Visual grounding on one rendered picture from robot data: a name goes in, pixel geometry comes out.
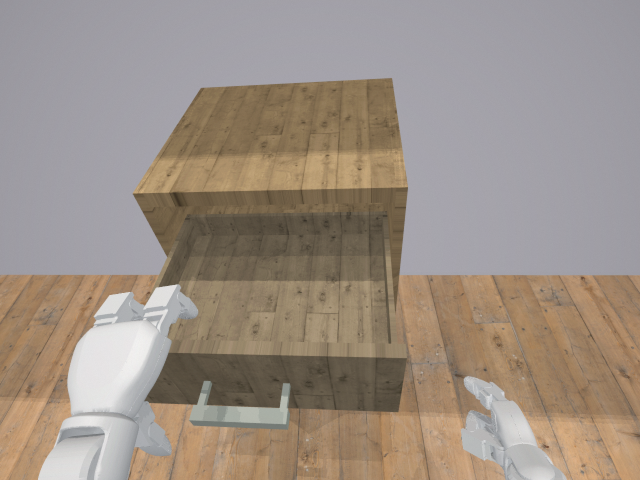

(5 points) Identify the handle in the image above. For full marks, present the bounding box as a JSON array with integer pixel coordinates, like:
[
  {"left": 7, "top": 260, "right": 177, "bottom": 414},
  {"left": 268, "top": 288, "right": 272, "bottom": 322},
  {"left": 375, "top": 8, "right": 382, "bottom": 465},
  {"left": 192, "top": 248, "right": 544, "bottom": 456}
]
[{"left": 189, "top": 381, "right": 291, "bottom": 430}]

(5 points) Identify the cabinet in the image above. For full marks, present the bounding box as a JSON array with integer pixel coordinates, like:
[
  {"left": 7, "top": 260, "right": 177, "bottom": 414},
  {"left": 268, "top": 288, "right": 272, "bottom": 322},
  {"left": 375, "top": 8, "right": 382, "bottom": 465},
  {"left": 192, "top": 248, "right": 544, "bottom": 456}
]
[{"left": 132, "top": 78, "right": 408, "bottom": 314}]

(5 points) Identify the robot right forearm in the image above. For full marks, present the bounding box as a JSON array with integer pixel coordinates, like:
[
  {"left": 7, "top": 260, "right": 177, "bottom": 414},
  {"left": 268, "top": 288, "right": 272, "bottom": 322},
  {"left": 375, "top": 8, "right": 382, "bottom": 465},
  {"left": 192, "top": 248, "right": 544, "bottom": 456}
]
[{"left": 503, "top": 444, "right": 567, "bottom": 480}]

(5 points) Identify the right robot hand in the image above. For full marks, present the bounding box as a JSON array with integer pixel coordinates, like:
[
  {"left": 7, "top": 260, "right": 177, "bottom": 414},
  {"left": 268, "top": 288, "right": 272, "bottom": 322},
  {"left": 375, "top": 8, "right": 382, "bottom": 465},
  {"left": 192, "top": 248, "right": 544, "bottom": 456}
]
[{"left": 461, "top": 376, "right": 538, "bottom": 470}]

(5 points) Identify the left robot hand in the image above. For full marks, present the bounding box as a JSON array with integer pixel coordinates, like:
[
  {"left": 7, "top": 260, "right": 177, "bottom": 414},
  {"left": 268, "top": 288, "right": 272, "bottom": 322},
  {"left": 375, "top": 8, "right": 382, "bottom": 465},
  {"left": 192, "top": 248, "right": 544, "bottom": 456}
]
[{"left": 67, "top": 284, "right": 198, "bottom": 456}]

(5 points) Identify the drawer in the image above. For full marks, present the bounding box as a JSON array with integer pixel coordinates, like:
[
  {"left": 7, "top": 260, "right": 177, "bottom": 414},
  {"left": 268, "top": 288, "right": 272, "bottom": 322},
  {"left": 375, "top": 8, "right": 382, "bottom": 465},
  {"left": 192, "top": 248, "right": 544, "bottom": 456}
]
[{"left": 73, "top": 211, "right": 407, "bottom": 412}]

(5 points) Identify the robot left forearm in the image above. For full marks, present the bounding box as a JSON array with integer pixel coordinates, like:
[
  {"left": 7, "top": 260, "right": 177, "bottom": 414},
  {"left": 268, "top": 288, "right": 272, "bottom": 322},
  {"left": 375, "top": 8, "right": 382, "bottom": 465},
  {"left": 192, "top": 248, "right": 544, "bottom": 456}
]
[{"left": 38, "top": 412, "right": 139, "bottom": 480}]

